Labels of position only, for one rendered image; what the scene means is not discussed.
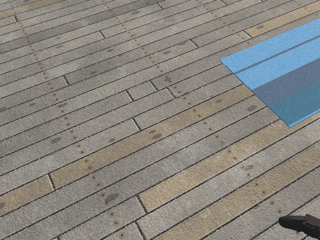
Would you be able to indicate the robot right hand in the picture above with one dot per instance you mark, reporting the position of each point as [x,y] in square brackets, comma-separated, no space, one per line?
[308,224]

